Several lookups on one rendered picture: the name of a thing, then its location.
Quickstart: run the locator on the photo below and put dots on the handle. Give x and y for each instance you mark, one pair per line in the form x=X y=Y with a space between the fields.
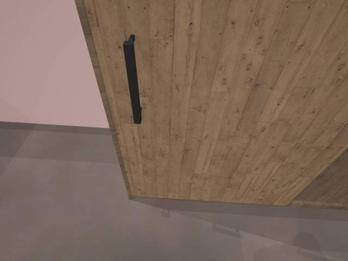
x=128 y=48

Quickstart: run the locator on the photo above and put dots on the wardrobe door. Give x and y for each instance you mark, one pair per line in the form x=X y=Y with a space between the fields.
x=331 y=185
x=243 y=101

